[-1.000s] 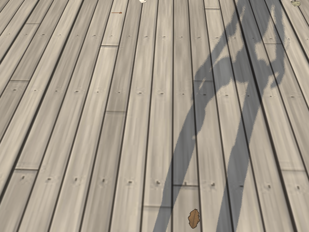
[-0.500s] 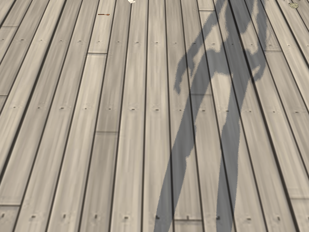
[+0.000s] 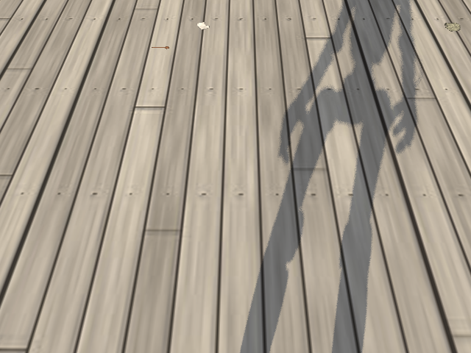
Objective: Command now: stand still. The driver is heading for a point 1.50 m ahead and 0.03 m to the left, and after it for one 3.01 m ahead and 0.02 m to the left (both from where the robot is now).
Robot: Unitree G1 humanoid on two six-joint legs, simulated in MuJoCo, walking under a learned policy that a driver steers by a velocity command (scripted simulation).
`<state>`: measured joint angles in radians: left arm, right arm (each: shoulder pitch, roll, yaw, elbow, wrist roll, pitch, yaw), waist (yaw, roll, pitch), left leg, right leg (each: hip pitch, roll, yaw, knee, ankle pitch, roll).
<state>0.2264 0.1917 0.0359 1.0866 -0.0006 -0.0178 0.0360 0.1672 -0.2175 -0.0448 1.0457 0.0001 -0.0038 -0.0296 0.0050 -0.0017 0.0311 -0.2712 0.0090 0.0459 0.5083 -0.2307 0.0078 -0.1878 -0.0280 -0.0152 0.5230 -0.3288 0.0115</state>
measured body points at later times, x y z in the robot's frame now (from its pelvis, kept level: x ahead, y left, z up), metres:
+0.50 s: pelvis +0.00 +0.00 +0.00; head +0.01 +0.00 +0.45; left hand +0.02 +0.24 -0.15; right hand +0.05 -0.25 -0.15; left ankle +0.02 +0.12 -0.74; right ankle -0.03 -0.12 -0.74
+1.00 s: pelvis +0.00 +0.00 +0.00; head +0.01 -0.01 +0.45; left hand -0.01 +0.23 -0.16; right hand +0.03 -0.25 -0.16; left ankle +0.02 +0.12 -0.74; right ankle -0.03 -0.12 -0.74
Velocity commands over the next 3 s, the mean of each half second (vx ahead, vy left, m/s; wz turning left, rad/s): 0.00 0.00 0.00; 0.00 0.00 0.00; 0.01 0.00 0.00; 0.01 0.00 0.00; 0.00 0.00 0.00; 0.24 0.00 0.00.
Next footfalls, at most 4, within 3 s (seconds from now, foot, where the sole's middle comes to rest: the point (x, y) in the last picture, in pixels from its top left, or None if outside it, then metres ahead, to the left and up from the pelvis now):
none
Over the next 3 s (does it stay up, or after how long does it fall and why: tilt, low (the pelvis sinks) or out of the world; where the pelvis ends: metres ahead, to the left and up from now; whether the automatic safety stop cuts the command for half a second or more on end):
stays up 0.12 0.04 0.01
